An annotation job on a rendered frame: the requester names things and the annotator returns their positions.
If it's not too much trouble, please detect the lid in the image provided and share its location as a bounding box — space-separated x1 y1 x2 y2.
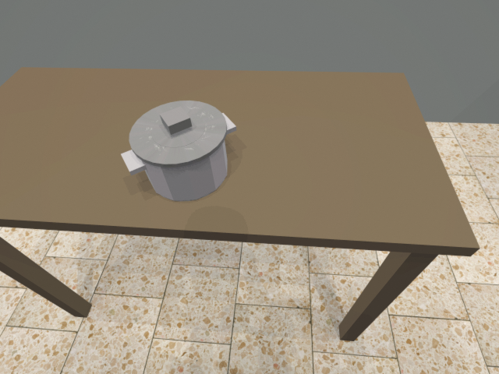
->
129 101 227 168

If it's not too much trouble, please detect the table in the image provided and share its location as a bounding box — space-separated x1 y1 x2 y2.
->
0 67 480 341

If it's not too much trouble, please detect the pot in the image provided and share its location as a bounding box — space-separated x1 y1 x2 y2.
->
121 113 236 201

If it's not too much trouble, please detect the knob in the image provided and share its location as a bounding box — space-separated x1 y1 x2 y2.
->
160 106 192 135

